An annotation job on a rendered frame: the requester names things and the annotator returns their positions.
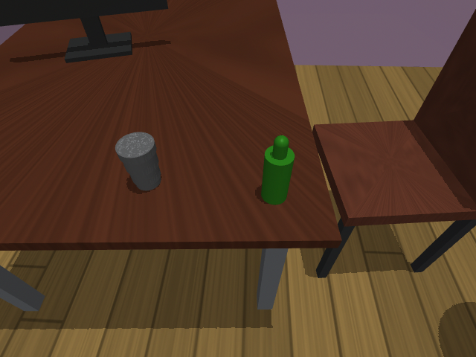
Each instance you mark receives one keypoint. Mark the table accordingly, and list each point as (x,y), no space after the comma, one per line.
(214,83)

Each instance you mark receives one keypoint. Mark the chair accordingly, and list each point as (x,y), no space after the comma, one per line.
(408,171)

